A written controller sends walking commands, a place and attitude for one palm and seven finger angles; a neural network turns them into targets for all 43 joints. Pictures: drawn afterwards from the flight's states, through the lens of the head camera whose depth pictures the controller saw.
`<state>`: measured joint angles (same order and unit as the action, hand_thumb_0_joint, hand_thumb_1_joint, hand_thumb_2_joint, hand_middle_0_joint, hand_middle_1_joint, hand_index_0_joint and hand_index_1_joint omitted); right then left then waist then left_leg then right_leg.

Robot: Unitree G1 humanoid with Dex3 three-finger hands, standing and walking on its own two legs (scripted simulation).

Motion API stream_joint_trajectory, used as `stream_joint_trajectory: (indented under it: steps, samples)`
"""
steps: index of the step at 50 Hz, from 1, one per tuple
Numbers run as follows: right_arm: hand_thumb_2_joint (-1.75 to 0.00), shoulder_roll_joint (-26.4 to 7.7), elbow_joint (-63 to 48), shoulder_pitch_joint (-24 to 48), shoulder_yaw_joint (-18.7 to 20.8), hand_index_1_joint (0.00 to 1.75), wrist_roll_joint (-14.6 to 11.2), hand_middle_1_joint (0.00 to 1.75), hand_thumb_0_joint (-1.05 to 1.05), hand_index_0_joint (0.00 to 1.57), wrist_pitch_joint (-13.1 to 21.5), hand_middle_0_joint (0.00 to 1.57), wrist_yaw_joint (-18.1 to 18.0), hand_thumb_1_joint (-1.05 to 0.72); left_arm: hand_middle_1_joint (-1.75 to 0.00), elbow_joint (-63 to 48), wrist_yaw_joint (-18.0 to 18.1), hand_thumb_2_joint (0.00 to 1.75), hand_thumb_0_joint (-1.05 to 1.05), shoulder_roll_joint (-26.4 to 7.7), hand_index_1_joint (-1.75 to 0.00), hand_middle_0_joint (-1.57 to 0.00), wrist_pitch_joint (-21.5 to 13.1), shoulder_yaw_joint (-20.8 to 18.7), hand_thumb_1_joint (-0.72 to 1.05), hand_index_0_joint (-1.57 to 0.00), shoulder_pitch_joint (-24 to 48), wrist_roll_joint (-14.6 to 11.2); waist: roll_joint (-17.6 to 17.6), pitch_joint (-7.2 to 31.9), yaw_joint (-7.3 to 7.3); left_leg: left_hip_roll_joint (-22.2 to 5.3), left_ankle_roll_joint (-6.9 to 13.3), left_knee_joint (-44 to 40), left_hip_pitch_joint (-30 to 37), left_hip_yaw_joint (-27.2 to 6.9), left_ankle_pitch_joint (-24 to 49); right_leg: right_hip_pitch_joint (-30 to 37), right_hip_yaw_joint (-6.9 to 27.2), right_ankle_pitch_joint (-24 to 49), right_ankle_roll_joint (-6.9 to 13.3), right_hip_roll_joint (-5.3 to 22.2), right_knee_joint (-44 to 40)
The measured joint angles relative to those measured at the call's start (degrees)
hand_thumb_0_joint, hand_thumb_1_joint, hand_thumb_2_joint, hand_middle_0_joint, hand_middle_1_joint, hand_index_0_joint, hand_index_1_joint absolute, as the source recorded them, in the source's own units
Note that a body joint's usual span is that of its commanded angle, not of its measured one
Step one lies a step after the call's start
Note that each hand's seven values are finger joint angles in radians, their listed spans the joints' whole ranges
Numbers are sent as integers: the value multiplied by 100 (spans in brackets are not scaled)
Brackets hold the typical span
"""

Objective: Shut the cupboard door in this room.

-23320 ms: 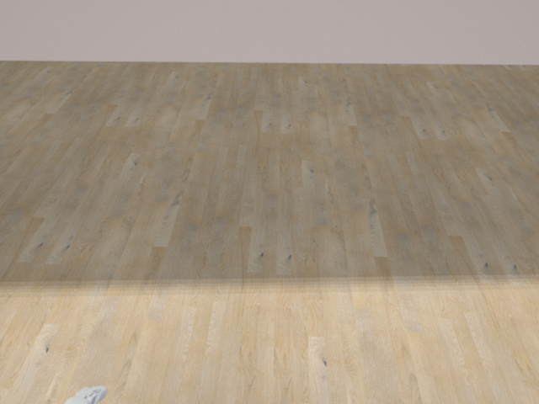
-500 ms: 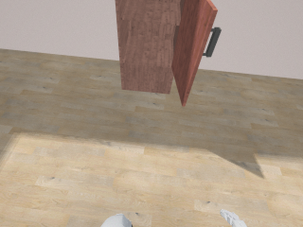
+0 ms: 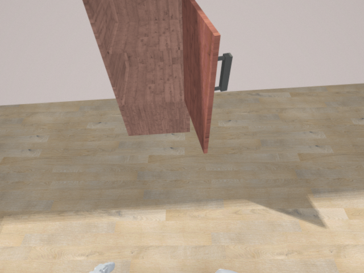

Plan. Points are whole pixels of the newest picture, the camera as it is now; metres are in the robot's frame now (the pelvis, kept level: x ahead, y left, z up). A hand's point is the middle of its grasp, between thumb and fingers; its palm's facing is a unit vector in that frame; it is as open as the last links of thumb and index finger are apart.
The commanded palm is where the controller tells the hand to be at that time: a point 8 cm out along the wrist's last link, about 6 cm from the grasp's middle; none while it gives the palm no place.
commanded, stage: stand and wait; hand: left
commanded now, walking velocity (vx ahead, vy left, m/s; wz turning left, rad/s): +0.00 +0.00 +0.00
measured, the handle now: (219, 74) +0.74 -0.13 +0.00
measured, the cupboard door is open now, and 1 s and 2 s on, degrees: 100 100 100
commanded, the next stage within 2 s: turn or walk to find it in 1.42 s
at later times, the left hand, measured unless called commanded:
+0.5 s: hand out of the picture +0.00 +0.19 -0.16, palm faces +0.06 -0.98 -0.18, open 7.3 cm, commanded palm none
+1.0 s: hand out of the picture +0.04 +0.18 -0.16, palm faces +0.02 -0.99 -0.16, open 7.4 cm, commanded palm none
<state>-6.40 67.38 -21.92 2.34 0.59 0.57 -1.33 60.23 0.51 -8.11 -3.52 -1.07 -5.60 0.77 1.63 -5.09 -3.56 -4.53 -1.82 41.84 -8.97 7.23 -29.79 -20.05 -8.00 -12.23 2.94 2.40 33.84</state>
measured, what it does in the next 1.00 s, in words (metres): steps on the spot: left foot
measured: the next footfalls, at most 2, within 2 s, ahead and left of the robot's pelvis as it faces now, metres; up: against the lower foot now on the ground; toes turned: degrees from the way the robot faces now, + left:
left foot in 0.24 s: +0.05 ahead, +0.14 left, +0.00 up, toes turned +7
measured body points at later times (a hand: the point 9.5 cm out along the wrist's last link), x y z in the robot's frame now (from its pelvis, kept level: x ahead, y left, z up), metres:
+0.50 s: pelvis +0.03 +0.01 +0.02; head +0.03 +0.02 +0.47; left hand +0.00 +0.24 -0.15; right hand +0.03 -0.21 -0.14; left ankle +0.01 +0.13 -0.73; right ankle +0.07 -0.09 -0.73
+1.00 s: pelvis +0.06 +0.02 +0.02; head +0.07 +0.03 +0.47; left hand +0.04 +0.23 -0.15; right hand +0.03 -0.17 -0.15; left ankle +0.01 +0.13 -0.73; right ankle +0.07 -0.09 -0.73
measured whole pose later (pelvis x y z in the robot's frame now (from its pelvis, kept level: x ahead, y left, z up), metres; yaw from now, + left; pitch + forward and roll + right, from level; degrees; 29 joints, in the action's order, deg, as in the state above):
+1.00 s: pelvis +0.06 +0.02 +0.02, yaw -1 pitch -1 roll +0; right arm -4.5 67.0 -17.8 0.3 0.5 1.1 -2.0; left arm 66.8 2.4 -7.1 -0.9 0.2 -16.9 0.4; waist -0.9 -1.5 -0.2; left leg -2.1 -0.1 22.2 -5.5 7.6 -15.9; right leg -11.8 -6.8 -11.7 -0.2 3.2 24.2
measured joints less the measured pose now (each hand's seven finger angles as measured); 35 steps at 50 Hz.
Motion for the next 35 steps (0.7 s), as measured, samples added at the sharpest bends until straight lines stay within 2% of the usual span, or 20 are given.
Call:
stream_joint_trajectory:
  steps: [3, 8, 13, 16, 20, 28, 35]
  samples:
    - [-90, 16, -78, 239, -25, 30, -25, 29, 0, 20, -86, 20, -24, -91, -30, 61, 66, 90, -1, 117, -29, -20, 16, -10, 92, -20, -12, -55, 12, -7, 21, 48, -39, 721, -493, -304, -182, 203, -80, 63, 38, -6, -232]
    - [-90, -19, -272, 585, -50, 30, 8, 29, 0, 20, -113, 20, -22, -91, -30, 100, 109, 90, -3, 57, -29, -20, 143, -43, 94, -20, -17, -25, 33, 164, 179, -52, -57, 211, -764, -371, 389, 401, -183, 203, 51, -62, -601]
    - [-90, -173, -292, 711, -69, 30, 57, 29, 1, 20, -78, 20, -47, -93, -30, 217, 113, 90, -2, -37, -29, -20, 264, -75, 93, -20, -223, -69, -4, 319, 278, -94, -27, -1025, -392, -348, 1409, 445, -234, 130, -17, -153, -524]
    - [-90, -144, -263, 644, -92, 30, 58, 29, 1, 20, -61, 20, -28, -93, -30, 299, 107, 90, -2, -196, -29, -20, 360, -106, 94, -20, -448, -64, -233, 445, 351, -6, 9, -1285, -200, -239, 1456, 586, -137, 199, -122, -94, -741]
    - [-90, -141, -265, 570, -127, 30, 42, 29, 1, 20, -50, 20, -16, -92, -30, 426, 82, 90, -1, -253, -29, -20, 341, -27, 93, -19, -774, -52, -320, 487, 424, 108, 49, -1742, 17, -181, 1600, 728, -97, 337, -152, -29, -1055]
    - [-90, -103, -226, 588, -175, 30, 13, 29, 0, 20, -48, 20, -31, -92, -30, 754, 87, 90, 0, -40, -29, -20, 325, 110, 92, -19, -1334, -52, -236, 348, 454, 202, 122, -2043, 200, -54, 1667, 802, 23, 377, -226, 28, -1213]
    - [-90, 16, -130, 527, -207, 30, -10, 29, 0, 20, -14, 20, -37, -92, -30, 829, 112, 90, 0, 149, -29, -20, 296, 158, 91, -19, -1469, -47, -221, 287, 433, 234, 159, -2055, 237, 4, 1597, 784, 86, 299, -272, 57, -1154]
